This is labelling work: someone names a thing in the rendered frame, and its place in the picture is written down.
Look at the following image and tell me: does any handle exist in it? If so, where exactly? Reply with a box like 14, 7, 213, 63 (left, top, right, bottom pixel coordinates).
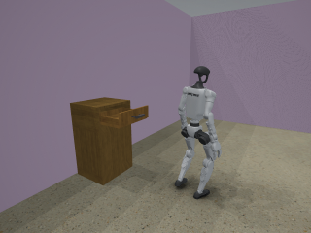
132, 114, 145, 119

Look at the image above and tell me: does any robot left forearm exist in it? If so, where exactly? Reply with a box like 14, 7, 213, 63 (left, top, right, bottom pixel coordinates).
178, 109, 187, 125

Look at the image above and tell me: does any robot left upper arm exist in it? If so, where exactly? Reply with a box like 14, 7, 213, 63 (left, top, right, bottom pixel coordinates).
178, 86, 190, 112

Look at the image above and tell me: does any cabinet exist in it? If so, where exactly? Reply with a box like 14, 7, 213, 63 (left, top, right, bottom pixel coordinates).
70, 97, 133, 185

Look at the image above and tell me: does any drawer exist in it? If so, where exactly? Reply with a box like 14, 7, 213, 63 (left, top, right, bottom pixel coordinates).
99, 105, 149, 129

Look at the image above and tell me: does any robot right forearm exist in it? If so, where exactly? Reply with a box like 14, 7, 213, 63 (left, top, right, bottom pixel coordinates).
205, 113, 218, 143

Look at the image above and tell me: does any robot right shin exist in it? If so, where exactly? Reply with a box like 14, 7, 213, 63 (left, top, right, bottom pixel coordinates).
197, 161, 214, 194

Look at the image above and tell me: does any right robot thigh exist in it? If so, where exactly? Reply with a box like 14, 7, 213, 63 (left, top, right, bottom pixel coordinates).
197, 130, 214, 168

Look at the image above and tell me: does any robot left hand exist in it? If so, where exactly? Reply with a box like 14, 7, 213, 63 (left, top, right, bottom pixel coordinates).
181, 123, 188, 130

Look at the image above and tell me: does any robot right upper arm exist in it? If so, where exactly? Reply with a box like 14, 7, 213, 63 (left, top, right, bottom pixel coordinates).
203, 89, 217, 120

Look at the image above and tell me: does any robot right hand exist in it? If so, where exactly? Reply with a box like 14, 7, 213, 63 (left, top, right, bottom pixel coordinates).
210, 141, 222, 161

